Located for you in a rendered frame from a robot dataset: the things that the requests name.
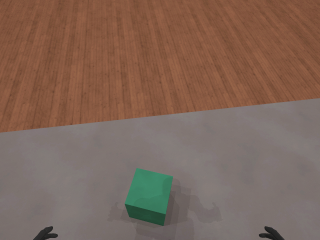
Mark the robot left hand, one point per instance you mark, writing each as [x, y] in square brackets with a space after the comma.
[45, 234]

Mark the robot right hand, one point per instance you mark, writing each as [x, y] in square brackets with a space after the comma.
[272, 234]

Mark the carton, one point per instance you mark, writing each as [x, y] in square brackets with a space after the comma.
[148, 196]

